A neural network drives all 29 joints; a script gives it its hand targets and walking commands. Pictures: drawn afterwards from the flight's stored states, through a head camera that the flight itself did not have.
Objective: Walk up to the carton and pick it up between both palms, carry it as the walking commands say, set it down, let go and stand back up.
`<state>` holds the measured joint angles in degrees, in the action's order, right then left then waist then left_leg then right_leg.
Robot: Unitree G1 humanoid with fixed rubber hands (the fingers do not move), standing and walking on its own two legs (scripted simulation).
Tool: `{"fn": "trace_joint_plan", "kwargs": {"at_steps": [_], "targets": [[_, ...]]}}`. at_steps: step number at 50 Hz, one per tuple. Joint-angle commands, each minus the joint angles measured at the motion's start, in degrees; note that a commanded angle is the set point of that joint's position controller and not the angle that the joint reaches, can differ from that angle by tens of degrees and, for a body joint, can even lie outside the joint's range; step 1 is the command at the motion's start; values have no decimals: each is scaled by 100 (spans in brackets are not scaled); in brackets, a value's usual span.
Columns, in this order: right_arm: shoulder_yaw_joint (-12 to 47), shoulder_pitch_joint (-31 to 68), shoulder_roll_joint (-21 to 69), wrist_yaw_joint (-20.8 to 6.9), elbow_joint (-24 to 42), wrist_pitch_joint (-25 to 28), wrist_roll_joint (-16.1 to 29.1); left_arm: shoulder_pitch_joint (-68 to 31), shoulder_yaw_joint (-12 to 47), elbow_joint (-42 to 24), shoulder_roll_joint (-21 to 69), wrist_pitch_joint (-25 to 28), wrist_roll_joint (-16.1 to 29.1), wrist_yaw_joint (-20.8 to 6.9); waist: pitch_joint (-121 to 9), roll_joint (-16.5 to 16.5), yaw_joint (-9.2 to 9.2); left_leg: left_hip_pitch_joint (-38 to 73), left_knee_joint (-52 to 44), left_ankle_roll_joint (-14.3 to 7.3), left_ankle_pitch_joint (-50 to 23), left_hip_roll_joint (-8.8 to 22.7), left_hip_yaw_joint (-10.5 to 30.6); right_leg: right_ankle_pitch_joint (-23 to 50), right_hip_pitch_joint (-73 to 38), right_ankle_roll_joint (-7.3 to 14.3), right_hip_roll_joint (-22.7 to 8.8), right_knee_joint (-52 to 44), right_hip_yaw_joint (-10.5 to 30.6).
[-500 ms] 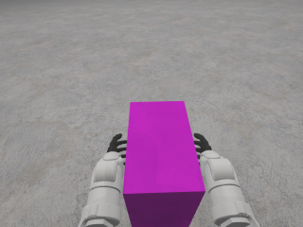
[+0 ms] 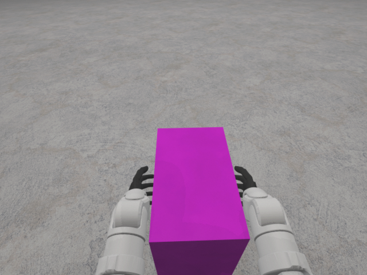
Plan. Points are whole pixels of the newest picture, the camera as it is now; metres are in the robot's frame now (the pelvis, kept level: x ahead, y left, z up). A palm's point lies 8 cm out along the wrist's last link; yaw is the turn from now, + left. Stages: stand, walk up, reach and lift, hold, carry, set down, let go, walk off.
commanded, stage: hold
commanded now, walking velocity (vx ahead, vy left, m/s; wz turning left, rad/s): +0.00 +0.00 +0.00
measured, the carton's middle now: (192, 207) +0.30 +0.01 -0.02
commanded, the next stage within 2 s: carry in 0.24 s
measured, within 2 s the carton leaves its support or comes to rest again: neither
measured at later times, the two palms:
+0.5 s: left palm (130, 201) +0.26 +0.14 +0.06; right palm (248, 196) +0.27 -0.12 +0.06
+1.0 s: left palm (88, 247) +0.16 +0.19 +0.09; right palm (234, 235) +0.17 -0.07 +0.08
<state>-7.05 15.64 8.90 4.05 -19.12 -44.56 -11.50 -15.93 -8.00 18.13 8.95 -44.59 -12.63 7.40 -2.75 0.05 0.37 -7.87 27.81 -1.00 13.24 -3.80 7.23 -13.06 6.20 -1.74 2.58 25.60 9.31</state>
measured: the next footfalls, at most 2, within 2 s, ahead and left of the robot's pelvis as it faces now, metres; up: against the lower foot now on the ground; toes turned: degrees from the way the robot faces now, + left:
left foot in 0.56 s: +0.01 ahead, +0.14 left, +0.00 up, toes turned +12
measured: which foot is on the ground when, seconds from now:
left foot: down 0.00-0.36, up 0.38-0.54, down 0.56-1.00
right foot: down 0.00-1.00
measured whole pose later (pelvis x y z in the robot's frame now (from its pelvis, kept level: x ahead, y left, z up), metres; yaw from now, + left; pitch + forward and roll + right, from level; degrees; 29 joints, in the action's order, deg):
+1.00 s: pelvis -0.07 +0.04 -0.01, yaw +6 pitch +2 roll +0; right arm 2.4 1.1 7.4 13.2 19.9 -67.8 0.1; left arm -2.0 1.1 -19.4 7.3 -66.8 -0.5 14.0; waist -11.6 -0.4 1.0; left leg -23.0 33.2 -2.8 12.8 0.8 -6.7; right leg -18.6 23.3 -1.7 -4.9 35.7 -5.2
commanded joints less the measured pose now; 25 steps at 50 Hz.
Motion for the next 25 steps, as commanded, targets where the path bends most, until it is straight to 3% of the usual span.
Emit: {"fn": "trace_joint_plan", "kwargs": {"at_steps": [1,2,3,4,7,9,10,11,12,13,14,15,16,17,18,19,20,21,22,23,24,25], "targets": [[3139,3107,6266,-1472,985,426,1582,-3284,3417,-818,6681,348,1851,-1626,-1696,-172,25,1012,-328,332,-2072,103,123,1032,151,237,305,-169,-328],[3133,3231,6167,-1472,1063,474,1620,-3169,3368,-648,6668,340,1803,-1620,-1705,-265,50,1001,-314,307,-1925,76,89,999,146,236,273,-168,-312],[3301,3477,6154,-1467,1362,508,1703,-3221,3356,-679,6703,373,1853,-1610,-1542,-151,28,849,-302,269,-1632,71,76,920,156,234,259,-156,-318],[3205,3351,6156,-1471,1157,500,1645,-3312,3388,-713,6669,379,1819,-1609,-1560,-297,57,871,-323,289,-1646,63,95,871,194,259,278,-139,-322],[3313,3487,6114,-1471,1321,503,1673,-3141,3222,-482,6654,389,1784,-1641,-1543,-38,55,769,-349,225,-1372,47,85,726,155,238,275,-165,-349],[3260,3753,6064,-1467,1378,541,1663,-3152,3172,-376,6630,397,1725,-1633,-1588,-53,17,710,-339,208,-1103,25,67,608,137,260,282,-142,-364],[3190,3689,6105,-1466,1161,510,1600,-3322,3136,-316,6590,400,1709,-1648,-1423,15,67,601,-354,153,-647,29,38,322,209,244,250,-162,-369],[3224,3715,6215,-1489,1143,526,1674,-3399,3155,-425,6634,433,1696,-1635,-1380,-160,16,578,-365,169,-656,-5,10,405,213,251,230,-138,-359],[3182,4254,5821,-1415,1324,472,1672,-3848,3042,-827,6026,454,1542,-1673,-1397,21,-61,-420,-334,24,-61,1077,573,80,890,229,-656,237,-51],[3281,4338,5838,-1362,1514,452,1797,-4121,3212,-1241,5958,443,1647,-1636,-1226,-214,-74,-851,-252,-155,393,947,643,-382,987,239,-670,383,9],[3448,4699,5891,-1290,1832,423,1987,-4164,3256,-1394,5968,378,1682,-1581,-1111,-234,-81,-1300,-162,-205,1017,770,594,-869,1028,312,-739,329,121],[3471,4518,5992,-1201,1710,287,1977,-4364,3396,-1581,5980,284,1736,-1512,-983,-11,-89,-1867,123,-228,1316,630,428,-1147,808,405,-873,165,299],[3574,4248,5935,-1113,1874,193,1998,-4026,3455,-1616,5983,166,1800,-1465,-1275,413,-124,-2437,838,-156,967,412,121,-783,191,590,-1261,-119,615],[3642,4048,5969,-1028,1903,67,2008,-3698,3491,-1568,6010,49,1813,-1400,-1699,1120,-156,-2597,2196,-3,1145,76,-452,513,-159,974,-2052,-501,1279],[3717,3785,5758,-931,2363,-23,2054,-3221,3521,-1727,6004,-70,1836,-1292,-1904,1328,-142,-2636,2606,122,1433,222,-666,1258,-172,1212,-2578,-654,1462],[3836,3539,5790,-834,2605,-179,2191,-3004,3559,-2191,5925,-165,1929,-1161,-2100,1163,-115,-2679,2799,158,1419,354,-630,1755,-244,1275,-2699,-528,1459],[3977,3342,5778,-764,2799,-359,2327,-2635,3521,-2328,5911,-285,1949,-1031,-2207,1277,-72,-2452,2412,115,1444,562,-657,2507,-13,1230,-2719,-243,1225],[4125,3199,5835,-692,3164,-524,2569,-2354,3579,-2778,5925,-427,2038,-904,-2332,1036,-74,-2089,1826,11,1276,521,-784,3416,108,1099,-2504,175,744],[4274,3137,5911,-644,3510,-645,2725,-2377,3681,-3229,5905,-517,2106,-816,-2638,1090,-43,-1542,1139,-23,909,368,-1005,3712,173,903,-2222,489,146],[4262,2916,5805,-535,3795,-724,2777,-1932,3702,-3292,5837,-648,2057,-706,-2905,833,4,-974,362,-87,388,202,-1045,3967,113,594,-1822,1032,-351],[4261,2747,5814,-429,4209,-801,2846,-1849,3812,-3722,5824,-736,2207,-637,-2974,599,-8,-715,-132,-130,-370,144,-950,3390,188,278,-1443,1264,-624],[4115,2397,5716,-296,4401,-905,2788,-1912,4011,-4181,5731,-849,2349,-532,-3080,244,33,-84,-199,-183,-926,484,-577,2063,821,42,-1267,1394,-751]]}}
